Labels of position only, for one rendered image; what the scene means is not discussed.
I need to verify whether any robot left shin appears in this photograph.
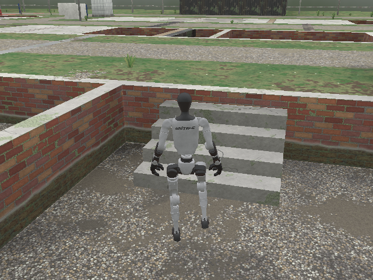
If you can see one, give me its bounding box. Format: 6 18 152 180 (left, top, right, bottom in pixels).
170 196 180 234

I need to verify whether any right robot hand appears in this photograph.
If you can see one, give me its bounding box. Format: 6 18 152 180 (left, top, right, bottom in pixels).
209 163 223 176

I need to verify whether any left robot forearm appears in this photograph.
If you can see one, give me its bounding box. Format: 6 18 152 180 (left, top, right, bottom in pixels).
152 142 163 165

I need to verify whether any right robot foot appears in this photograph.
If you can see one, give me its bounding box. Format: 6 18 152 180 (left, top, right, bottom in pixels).
201 218 209 229

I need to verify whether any left robot hand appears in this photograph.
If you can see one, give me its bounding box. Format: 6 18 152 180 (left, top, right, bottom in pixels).
150 163 164 176

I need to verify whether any robot right upper arm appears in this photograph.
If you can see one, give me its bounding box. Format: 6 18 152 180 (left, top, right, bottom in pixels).
197 117 214 150

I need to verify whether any right robot forearm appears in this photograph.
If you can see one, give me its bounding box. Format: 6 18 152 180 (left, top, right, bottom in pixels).
209 141 221 165

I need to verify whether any robot left upper arm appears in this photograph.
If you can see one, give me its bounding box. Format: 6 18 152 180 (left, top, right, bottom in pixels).
157 118 173 151

